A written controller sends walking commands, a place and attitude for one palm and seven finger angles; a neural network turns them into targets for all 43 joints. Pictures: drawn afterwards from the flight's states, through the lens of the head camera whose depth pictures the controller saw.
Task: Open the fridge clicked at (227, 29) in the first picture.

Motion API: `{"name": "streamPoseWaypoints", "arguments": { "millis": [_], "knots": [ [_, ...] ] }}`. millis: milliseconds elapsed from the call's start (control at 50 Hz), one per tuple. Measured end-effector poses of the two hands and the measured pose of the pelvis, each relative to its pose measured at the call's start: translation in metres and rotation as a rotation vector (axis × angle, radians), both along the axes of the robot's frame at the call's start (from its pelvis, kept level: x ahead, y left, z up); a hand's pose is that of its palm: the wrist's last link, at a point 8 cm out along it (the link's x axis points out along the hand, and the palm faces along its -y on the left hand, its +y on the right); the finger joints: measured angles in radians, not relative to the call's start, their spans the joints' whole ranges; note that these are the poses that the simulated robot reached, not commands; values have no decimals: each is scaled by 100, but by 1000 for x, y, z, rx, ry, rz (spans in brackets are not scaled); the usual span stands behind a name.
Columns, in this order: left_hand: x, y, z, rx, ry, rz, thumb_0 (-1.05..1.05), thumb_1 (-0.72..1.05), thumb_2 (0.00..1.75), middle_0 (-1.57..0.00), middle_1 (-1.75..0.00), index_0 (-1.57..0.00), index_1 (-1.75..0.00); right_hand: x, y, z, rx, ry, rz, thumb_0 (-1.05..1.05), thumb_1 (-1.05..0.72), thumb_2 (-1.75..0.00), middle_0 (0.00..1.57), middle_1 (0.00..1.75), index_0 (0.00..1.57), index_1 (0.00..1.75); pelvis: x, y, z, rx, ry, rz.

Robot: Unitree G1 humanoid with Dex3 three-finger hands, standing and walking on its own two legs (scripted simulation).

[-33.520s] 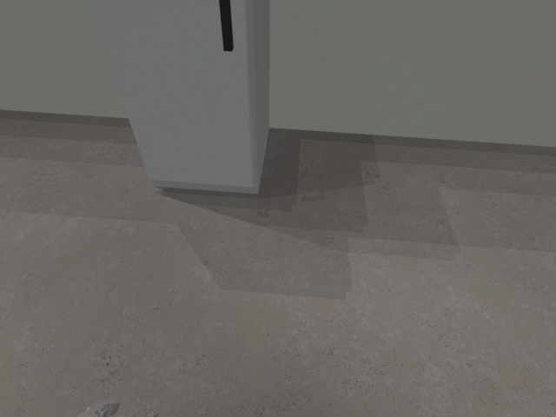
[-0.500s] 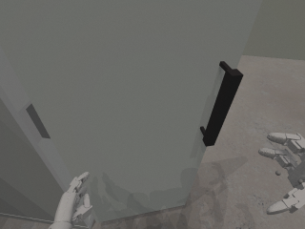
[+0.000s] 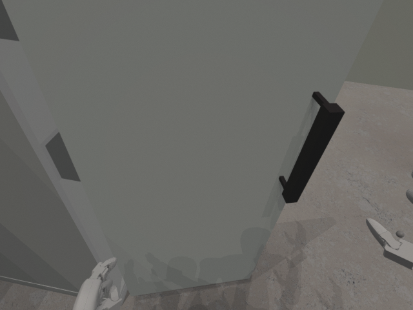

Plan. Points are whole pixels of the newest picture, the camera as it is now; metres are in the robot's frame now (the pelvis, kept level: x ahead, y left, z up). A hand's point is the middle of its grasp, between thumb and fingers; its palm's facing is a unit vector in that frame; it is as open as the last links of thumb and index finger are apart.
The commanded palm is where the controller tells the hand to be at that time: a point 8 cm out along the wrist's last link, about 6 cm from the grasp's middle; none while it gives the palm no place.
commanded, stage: draw the hand back to the body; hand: right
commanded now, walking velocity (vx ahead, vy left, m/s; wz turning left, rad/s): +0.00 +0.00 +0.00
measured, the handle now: (302, 152) +0.40 -0.20 +0.13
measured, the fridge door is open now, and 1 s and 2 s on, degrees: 71 71 71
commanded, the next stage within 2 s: step back with the hand held close in 0.56 s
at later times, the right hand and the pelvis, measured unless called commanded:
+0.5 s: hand (393, 239) +0.19 -0.26 +0.16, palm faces +0.50 +0.78 -0.37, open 7.5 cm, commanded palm +0.14 -0.29 +0.18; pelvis +0.00 +0.01 +0.00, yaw +0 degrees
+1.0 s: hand (393, 245) +0.19 -0.27 +0.14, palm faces +0.33 +0.82 -0.47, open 7.4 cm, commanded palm +0.12 -0.31 +0.18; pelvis -0.03 -0.02 +0.00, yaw +2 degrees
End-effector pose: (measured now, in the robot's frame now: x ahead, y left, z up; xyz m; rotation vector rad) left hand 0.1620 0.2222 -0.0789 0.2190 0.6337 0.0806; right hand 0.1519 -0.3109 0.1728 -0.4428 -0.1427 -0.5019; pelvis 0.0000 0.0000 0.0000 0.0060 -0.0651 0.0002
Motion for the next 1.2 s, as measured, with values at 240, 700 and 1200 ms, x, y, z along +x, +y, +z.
{"name": "streamPoseWaypoints", "arguments": {
  "millis": [240,700,1200],
  "knots": [
    [17,11,12,12,-50,-5,1,91,89,-20,-30,-20,-29,-10,14,0,-2,6,6,0,-68,-80,22,43,21,42,1,10,2,1,-9,1],
    [19,2,9,3,-22,-21,1,90,89,-20,-30,-21,-29,-3,13,2,1,9,11,1,-88,-90,21,31,21,30,6,9,4,0,-14,0],
    [-53,-16,9,58,60,33,1,90,89,-20,-30,-21,-29,-56,-14,11,-165,-85,95,1,-88,-90,21,31,21,30,-60,-17,-10,9,46,5]
  ]
}}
